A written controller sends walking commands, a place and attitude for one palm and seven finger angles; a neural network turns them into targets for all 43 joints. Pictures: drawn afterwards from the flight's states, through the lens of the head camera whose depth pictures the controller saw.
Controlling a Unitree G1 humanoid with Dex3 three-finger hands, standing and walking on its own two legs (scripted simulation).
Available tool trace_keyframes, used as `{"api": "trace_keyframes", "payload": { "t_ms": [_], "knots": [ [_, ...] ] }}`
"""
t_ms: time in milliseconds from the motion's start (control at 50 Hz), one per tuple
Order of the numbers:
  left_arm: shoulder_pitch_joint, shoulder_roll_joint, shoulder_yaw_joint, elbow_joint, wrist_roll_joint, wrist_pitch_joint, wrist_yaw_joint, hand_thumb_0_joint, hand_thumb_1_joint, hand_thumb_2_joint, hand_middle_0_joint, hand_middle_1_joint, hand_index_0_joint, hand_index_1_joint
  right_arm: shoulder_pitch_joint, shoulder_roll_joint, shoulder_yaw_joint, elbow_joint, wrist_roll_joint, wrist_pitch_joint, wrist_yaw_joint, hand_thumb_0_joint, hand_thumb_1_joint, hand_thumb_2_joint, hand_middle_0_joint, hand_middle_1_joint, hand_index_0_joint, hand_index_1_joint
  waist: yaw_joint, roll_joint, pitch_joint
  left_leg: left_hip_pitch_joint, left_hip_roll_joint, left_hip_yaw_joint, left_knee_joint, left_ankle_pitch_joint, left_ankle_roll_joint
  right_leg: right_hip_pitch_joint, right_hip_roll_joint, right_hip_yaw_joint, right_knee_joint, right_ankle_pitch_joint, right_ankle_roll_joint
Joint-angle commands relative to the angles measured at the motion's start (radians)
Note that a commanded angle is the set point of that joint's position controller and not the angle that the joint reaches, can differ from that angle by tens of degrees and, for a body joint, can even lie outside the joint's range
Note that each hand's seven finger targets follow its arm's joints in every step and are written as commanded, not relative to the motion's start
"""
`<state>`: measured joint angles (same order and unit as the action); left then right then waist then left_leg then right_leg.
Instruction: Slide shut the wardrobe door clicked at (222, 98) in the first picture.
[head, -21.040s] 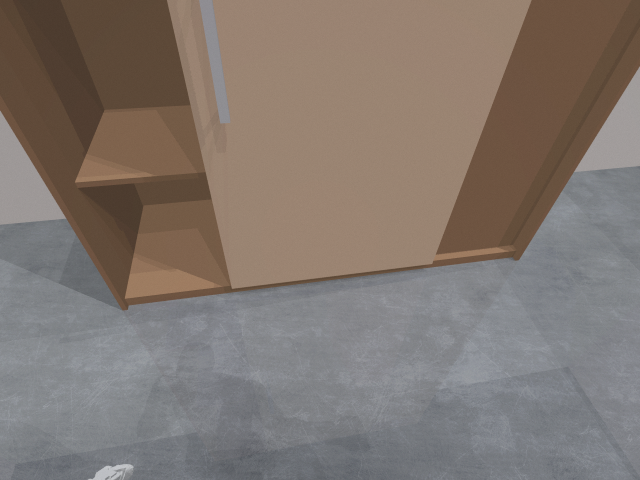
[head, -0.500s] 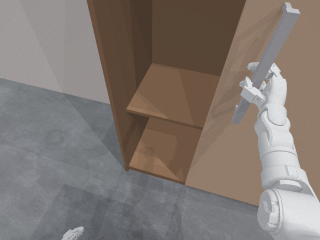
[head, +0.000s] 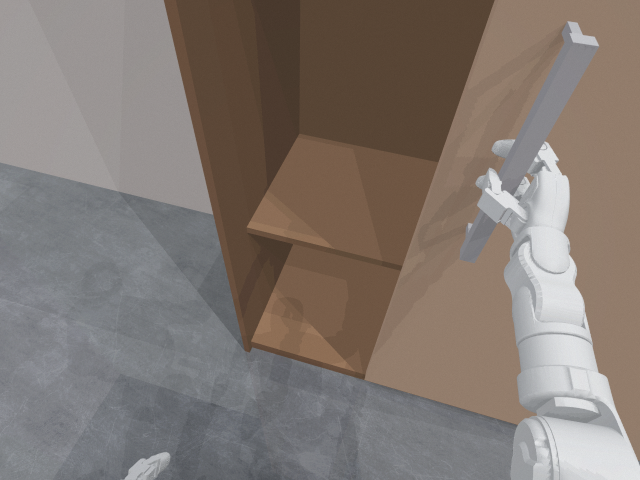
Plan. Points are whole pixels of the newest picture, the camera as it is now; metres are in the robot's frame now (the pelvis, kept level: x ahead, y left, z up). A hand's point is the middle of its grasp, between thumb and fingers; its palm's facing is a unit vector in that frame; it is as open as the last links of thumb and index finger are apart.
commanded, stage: tug the door sideways, standing still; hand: right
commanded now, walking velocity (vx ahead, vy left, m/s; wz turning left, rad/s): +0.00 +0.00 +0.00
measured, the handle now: (509, 164) +0.49 -0.18 +0.17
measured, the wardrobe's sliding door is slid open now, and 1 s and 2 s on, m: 0.38 0.38 0.37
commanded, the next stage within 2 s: step sideways, sliding the door along in 1.00 s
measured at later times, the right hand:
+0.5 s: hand (486, 192) +0.44 -0.15 +0.16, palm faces +0.26 +0.97 -0.02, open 5.8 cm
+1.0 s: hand (484, 193) +0.44 -0.14 +0.16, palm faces +0.25 +0.97 -0.04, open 5.9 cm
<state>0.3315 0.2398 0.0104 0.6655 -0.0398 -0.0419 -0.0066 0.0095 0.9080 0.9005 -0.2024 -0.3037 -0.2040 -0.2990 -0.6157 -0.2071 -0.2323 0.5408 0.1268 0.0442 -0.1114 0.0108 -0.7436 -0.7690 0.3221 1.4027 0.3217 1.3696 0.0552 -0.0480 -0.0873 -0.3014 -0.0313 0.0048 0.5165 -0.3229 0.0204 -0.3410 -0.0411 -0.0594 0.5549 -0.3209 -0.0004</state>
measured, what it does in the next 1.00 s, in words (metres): stands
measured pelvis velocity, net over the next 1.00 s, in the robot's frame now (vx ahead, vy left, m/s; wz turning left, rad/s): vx -0.03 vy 0.00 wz -0.09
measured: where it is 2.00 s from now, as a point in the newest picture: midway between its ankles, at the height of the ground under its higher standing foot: outside the picture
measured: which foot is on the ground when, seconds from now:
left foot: down 0.00-1.00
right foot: down 0.00-1.00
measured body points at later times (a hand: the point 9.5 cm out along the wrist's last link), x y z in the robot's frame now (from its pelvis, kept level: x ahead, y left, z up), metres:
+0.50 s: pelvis -0.01 +0.00 +0.00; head +0.02 +0.02 +0.45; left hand +0.12 +0.24 -0.13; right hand +0.42 -0.20 +0.17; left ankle -0.04 +0.11 -0.73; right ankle -0.03 -0.12 -0.73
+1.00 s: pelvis -0.03 +0.00 -0.01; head +0.01 +0.00 +0.44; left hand +0.06 +0.24 -0.14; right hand +0.42 -0.19 +0.17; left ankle -0.04 +0.11 -0.73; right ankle -0.03 -0.12 -0.73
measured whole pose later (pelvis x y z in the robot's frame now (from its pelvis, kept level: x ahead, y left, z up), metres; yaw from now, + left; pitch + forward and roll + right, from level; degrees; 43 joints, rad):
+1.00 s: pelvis -0.03 +0.00 -0.01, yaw -5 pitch +7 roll +1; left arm 0.36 0.24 0.01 0.79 -0.02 -0.15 -0.02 0.01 0.91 0.90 -0.20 -0.30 -0.20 -0.30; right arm -0.92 -0.16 -0.06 0.91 0.13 -0.08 -0.24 0.00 -0.75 -0.81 0.33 1.40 0.26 1.40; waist 0.02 -0.05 -0.06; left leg -0.39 0.01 0.09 0.60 -0.34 0.02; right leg -0.46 0.00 0.02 0.64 -0.31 -0.01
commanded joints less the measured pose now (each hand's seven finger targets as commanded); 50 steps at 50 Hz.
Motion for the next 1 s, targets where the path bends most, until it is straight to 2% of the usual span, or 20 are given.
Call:
{"api": "trace_keyframes", "payload": {
  "t_ms": [0, 60, 80, 100, 140, 180, 220, 260, 300, 360, 440, 460, 520, 600, 640, 740, 760, 840, 880, 980],
  "knots": [
    [-0.036, 0.117, 0.041, -0.132, -0.001, -0.039, 0.008, 0.0, 0.9, 0.9, -0.2, -0.3, -0.2, -0.3, -0.293, -0.081, 0.035, -0.304, 0.003, -0.037, 0.028, 0.0, -0.9, -0.9, 0.45, 1.4, 0.45, 1.4, -0.035, 0.041, -0.328, 0.114, -0.003, 0.039, -0.008, 0.628, -0.006, 0.242, 0.018, 0.03, 0.007, 0.625, -0.028],
    [-0.046, 0.115, 0.043, -0.139, 0.0, -0.036, 0.009, 0.0, 0.9, 0.9, -0.2, -0.3, -0.2, -0.3, -0.275, -0.061, 0.053, -0.364, 0.001, -0.013, 0.021, 0.0, -0.9, -0.9, 0.45, 1.4, 0.45, 1.4, -0.033, 0.04, -0.346, 0.127, 0.001, 0.038, -0.008, 0.666, -0.009, 0.262, 0.017, 0.026, 0.011, 0.668, -0.028],
    [-0.041, 0.121, 0.04, -0.126, 0.002, -0.031, 0.015, 0.0, 0.9, 0.9, -0.2, -0.3, -0.2, -0.3, -0.329, -0.097, 0.036, -0.343, -0.002, -0.003, 0.016, 0.0, -0.9, -0.9, 0.45, 1.4, 0.45, 1.4, -0.023, 0.053, -0.326, 0.122, 0.002, 0.038, -0.011, 0.676, -0.01, 0.254, 0.018, 0.03, 0.011, 0.661, -0.029],
    [-0.036, 0.121, 0.04, -0.119, 0.003, -0.026, 0.019, 0.0, 0.9, 0.9, -0.2, -0.3, -0.2, -0.3, -0.383, -0.097, 0.042, -0.335, -0.007, 0.008, 0.012, 0.0, -0.9, -0.9, 0.45, 1.4, 0.45, 1.4, -0.01, 0.053, -0.323, 0.114, 0.002, 0.036, -0.011, 0.68, -0.012, 0.252, 0.021, 0.029, 0.014, 0.651, -0.03],
    [-0.028, 0.124, 0.036, -0.092, 0.006, -0.013, 0.03, 0.0, 0.9, 0.9, -0.2, -0.3, -0.2, -0.3, -0.516, -0.11, 0.049, -0.281, -0.014, 0.024, 0.004, 0.0, -0.9, -0.9, 0.45, 1.4, 0.45, 1.4, 0.026, 0.072, -0.264, 0.08, 0.004, 0.033, -0.023, 0.647, -0.013, 0.226, 0.025, 0.033, 0.016, 0.586, -0.033],
    [-0.027, 0.113, 0.036, -0.092, 0.006, -0.01, 0.031, 0.0, 0.9, 0.9, -0.2, -0.3, -0.2, -0.3, -0.499, -0.051, 0.082, -0.237, -0.019, 0.037, -0.001, 0.0, -0.9, -0.9, 0.45, 1.4, 0.45, 1.4, 0.027, 0.059, -0.272, 0.06, 0.003, 0.039, -0.017, 0.627, -0.011, 0.238, 0.028, 0.04, 0.018, 0.59, -0.032],
    [-0.025, 0.108, 0.037, -0.087, 0.01, -0.01, 0.031, 0.0, 0.9, 0.9, -0.2, -0.3, -0.2, -0.3, -0.536, -0.021, 0.109, -0.252, -0.022, 0.033, -0.004, 0.0, -0.9, -0.9, 0.45, 1.4, 0.45, 1.4, 0.027, -0.001, -0.323, 0.041, 0.005, 0.039, -0.008, 0.622, -0.008, 0.282, 0.03, 0.048, 0.032, 0.633, -0.027],
    [-0.018, 0.105, 0.038, -0.076, 0.014, -0.012, 0.028, 0.0, 0.9, 0.9, -0.2, -0.3, -0.2, -0.3, -0.581, 0.014, 0.139, -0.256, -0.021, 0.019, -0.014, 0.0, -0.9, -0.9, 0.45, 1.4, 0.45, 1.4, 0.039, 0.01, -0.356, 0.033, 0.005, 0.04, -0.004, 0.637, -0.009, 0.306, 0.03, 0.058, 0.046, 0.665, -0.027],
    [-0.016, 0.105, 0.036, -0.068, 0.014, -0.012, 0.026, 0.0, 0.9, 0.9, -0.2, -0.3, -0.2, -0.3, -0.584, 0.05, 0.166, -0.202, -0.02, 0.011, -0.018, 0.0, -0.9, -0.9, 0.45, 1.4, 0.45, 1.4, 0.047, 0.037, -0.336, 0.012, 0.003, 0.046, -0.001, 0.602, -0.009, 0.291, 0.029, 0.065, 0.046, 0.63, -0.024],
    [-0.018, 0.103, 0.035, -0.062, 0.018, -0.02, 0.021, 0.0, 0.9, 0.9, -0.2, -0.3, -0.2, -0.3, -0.649, 0.091, 0.205, -0.184, -0.024, -0.021, -0.021, 0.0, -0.9, -0.9, 0.45, 1.4, 0.45, 1.4, 0.059, 0.027, -0.343, -0.013, 0.002, 0.045, -0.001, 0.556, -0.006, 0.294, 0.032, 0.074, 0.046, 0.58, -0.025],
    [-0.012, 0.105, 0.033, -0.051, 0.018, -0.031, 0.016, 0.0, 0.9, 0.9, -0.2, -0.3, -0.2, -0.3, -0.718, 0.135, 0.247, -0.122, -0.024, -0.057, -0.022, 0.0, -0.9, -0.9, 0.45, 1.4, 0.45, 1.4, 0.072, 0.049, -0.33, -0.042, 0.0, 0.044, -0.003, 0.486, -0.002, 0.282, 0.035, 0.088, 0.046, 0.511, -0.026],
    [-0.01, 0.105, 0.034, -0.047, 0.018, -0.035, 0.014, 0.0, 0.9, 0.9, -0.2, -0.3, -0.2, -0.3, -0.739, 0.142, 0.256, -0.118, -0.025, -0.067, -0.021, 0.0, -0.9, -0.9, 0.45, 1.4, 0.45, 1.4, 0.075, 0.029, -0.341, -0.06, -0.003, 0.045, -0.002, 0.467, -0.002, 0.292, 0.034, 0.092, 0.046, 0.496, -0.024],
    [-0.004, 0.103, 0.03, -0.035, 0.016, -0.05, 0.009, 0.0, 0.9, 0.9, -0.2, -0.3, -0.2, -0.3, -0.773, 0.183, 0.289, -0.056, -0.024, -0.09, -0.02, 0.0, -0.9, -0.9, 0.45, 1.4, 0.45, 1.4, 0.083, 0.012, -0.309, -0.103, -0.005, 0.047, -0.004, 0.404, 0.0, 0.284, 0.032, 0.099, 0.043, 0.438, -0.02],
    [0.014, 0.105, 0.032, -0.017, 0.018, -0.073, 0.004, 0.0, 0.9, 0.9, -0.2, -0.3, -0.2, -0.3, -0.827, 0.228, 0.325, -0.008, -0.024, -0.124, -0.026, 0.0, -0.9, -0.9, 0.45, 1.4, 0.45, 1.4, 0.095, 0.021, -0.299, -0.148, -0.009, 0.05, -0.007, 0.326, 0.001, 0.281, 0.031, 0.116, 0.039, 0.372, -0.018],
    [0.027, 0.109, 0.032, -0.003, 0.021, -0.084, 0.002, 0.0, 0.9, 0.9, -0.2, -0.3, -0.2, -0.3, -0.851, 0.224, 0.326, 0.008, -0.027, -0.138, -0.032, 0.0, -0.9, -0.9, 0.45, 1.4, 0.45, 1.4, 0.095, 0.008, -0.305, -0.155, -0.008, 0.051, -0.004, 0.308, 0.004, 0.282, 0.031, 0.124, 0.038, 0.367, -0.015],
    [0.049, 0.116, 0.035, 0.019, 0.023, -0.112, -0.003, 0.0, 0.9, 0.9, -0.2, -0.3, -0.2, -0.3, -0.893, 0.217, 0.321, 0.035, -0.024, -0.174, -0.034, 0.0, -0.9, -0.9, 0.45, 1.4, 0.45, 1.4, 0.099, 0.016, -0.33, -0.164, -0.01, 0.054, 0.003, 0.283, 0.004, 0.282, 0.032, 0.134, 0.036, 0.345, -0.011],
    [0.05, 0.114, 0.035, 0.019, 0.022, -0.119, -0.005, 0.0, 0.9, 0.9, -0.2, -0.3, -0.2, -0.3, -0.908, 0.225, 0.326, 0.029, -0.02, -0.183, -0.032, 0.0, -0.9, -0.9, 0.45, 1.4, 0.45, 1.4, 0.106, 0.014, -0.329, -0.174, -0.012, 0.054, 0.003, 0.286, 0.002, 0.289, 0.032, 0.132, 0.039, 0.347, -0.012],
    [0.062, 0.12, 0.034, 0.033, 0.024, -0.134, -0.007, 0.0, 0.9, 0.9, -0.2, -0.3, -0.2, -0.3, -0.9, 0.217, 0.313, 0.084, -0.017, -0.194, -0.031, 0.0, -0.9, -0.9, 0.45, 1.4, 0.45, 1.4, 0.1, 0.025, -0.309, -0.178, -0.012, 0.056, 0.007, 0.279, 0.003, 0.268, 0.033, 0.133, 0.037, 0.34, -0.01],
    [0.06, 0.117, 0.032, 0.033, 0.02, -0.142, -0.009, 0.0, 0.9, 0.9, -0.2, -0.3, -0.2, -0.3, -0.917, 0.226, 0.319, 0.095, -0.012, -0.202, -0.029, 0.0, -0.9, -0.9, 0.45, 1.4, 0.45, 1.4, 0.106, 0.019, -0.286, -0.194, -0.014, 0.053, 0.003, 0.258, 0.001, 0.256, 0.033, 0.128, 0.036, 0.303, -0.011],
    [0.065, 0.12, 0.032, 0.034, 0.021, -0.156, -0.012, 0.0, 0.9, 0.9, -0.2, -0.3, -0.2, -0.3, -0.932, 0.229, 0.319, 0.105, -0.01, -0.22, -0.025, 0.0, -0.9, -0.9, 0.45, 1.4, 0.45, 1.4, 0.106, 0.019, -0.3, -0.2, -0.013, 0.053, 0.009, 0.248, 0.001, 0.259, 0.035, 0.13, 0.035, 0.29, -0.009]
  ]
}}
